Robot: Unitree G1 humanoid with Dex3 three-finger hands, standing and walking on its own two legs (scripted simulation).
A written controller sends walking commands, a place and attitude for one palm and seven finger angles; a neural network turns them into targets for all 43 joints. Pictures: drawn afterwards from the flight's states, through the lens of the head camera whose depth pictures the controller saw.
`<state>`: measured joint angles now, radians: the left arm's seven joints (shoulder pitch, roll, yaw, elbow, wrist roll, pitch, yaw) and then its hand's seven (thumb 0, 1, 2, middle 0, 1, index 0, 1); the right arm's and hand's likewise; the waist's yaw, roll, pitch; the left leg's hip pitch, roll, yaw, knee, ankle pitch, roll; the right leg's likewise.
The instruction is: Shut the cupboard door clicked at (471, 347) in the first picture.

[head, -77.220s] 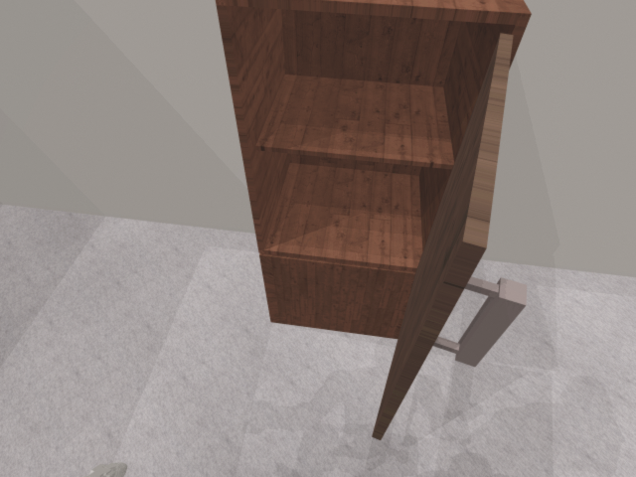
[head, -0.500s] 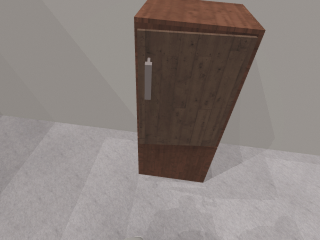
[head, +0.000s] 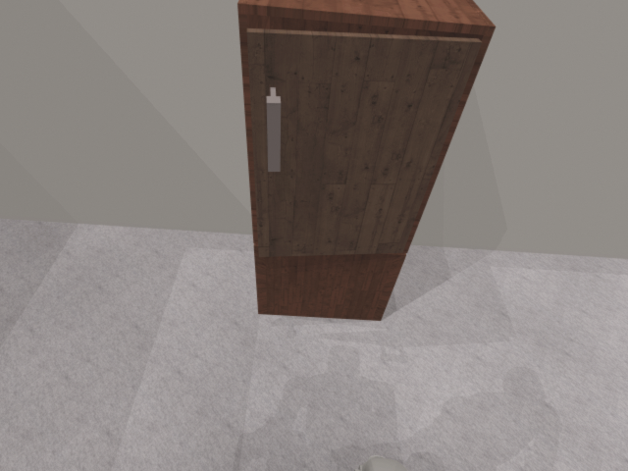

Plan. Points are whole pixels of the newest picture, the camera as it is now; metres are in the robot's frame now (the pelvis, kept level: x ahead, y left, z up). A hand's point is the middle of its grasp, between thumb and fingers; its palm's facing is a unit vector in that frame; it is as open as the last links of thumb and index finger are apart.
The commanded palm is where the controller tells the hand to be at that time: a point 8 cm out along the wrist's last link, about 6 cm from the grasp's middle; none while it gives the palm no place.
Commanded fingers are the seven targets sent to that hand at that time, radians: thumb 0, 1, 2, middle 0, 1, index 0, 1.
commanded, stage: come to a stop and stand still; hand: left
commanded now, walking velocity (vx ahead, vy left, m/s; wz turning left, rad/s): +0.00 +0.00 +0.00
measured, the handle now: (273, 130) +0.71 +0.08 +0.07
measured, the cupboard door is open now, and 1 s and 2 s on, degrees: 7 7 7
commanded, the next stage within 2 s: look again from close up in 0.58 s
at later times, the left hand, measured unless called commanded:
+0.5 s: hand out of the picture +0.08 +0.15 -0.19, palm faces +0.07 -0.97 -0.22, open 7.3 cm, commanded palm none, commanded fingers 0.00 0.90 0.90 -0.20 -0.30 -0.20 -0.30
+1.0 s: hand out of the picture +0.02 +0.12 -0.18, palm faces +0.04 -0.98 -0.20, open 7.3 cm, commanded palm none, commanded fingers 0.00 0.90 0.90 -0.20 -0.30 -0.20 -0.30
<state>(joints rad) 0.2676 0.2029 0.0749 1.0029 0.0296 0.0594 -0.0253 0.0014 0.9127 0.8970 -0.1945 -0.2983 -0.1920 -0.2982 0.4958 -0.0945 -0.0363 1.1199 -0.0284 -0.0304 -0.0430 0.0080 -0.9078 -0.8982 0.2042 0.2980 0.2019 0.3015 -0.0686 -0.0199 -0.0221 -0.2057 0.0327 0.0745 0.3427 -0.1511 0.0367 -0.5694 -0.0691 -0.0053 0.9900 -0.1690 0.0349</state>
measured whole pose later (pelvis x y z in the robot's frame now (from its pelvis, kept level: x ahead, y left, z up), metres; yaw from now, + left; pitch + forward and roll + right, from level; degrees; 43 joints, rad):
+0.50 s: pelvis +0.03 -0.04 -0.02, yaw +1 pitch -1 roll +1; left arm 0.20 0.17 0.05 1.00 0.02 0.03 0.03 -0.01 0.92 0.90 -0.20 -0.30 -0.20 -0.30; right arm 0.18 -0.19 -0.06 1.01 -0.02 0.03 -0.02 0.01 -0.91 -0.90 0.20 0.30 0.20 0.30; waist 0.01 -0.03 0.09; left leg -0.24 -0.01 0.10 0.53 -0.28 0.03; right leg -0.27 -0.08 -0.04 0.59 -0.30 0.02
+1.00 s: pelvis +0.02 -0.06 -0.01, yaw +1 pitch -1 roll +1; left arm 0.27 0.15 0.00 1.11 0.01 0.00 0.03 0.01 0.93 0.90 -0.20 -0.30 -0.20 -0.30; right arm 0.22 -0.18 -0.02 1.12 -0.01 0.01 -0.02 0.00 -0.93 -0.90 0.20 0.30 0.20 0.30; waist 0.00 0.01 0.04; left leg -0.18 0.02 0.09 0.39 -0.18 0.00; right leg -0.15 0.01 -0.06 0.43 -0.26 -0.04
